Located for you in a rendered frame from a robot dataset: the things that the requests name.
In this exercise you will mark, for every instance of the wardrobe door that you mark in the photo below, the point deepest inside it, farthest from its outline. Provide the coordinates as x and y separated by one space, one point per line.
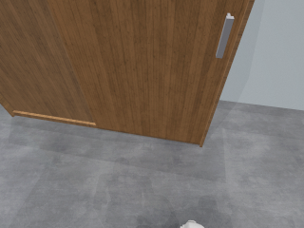
36 74
148 66

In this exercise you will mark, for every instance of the handle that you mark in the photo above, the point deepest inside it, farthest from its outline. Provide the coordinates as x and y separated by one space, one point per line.
228 23

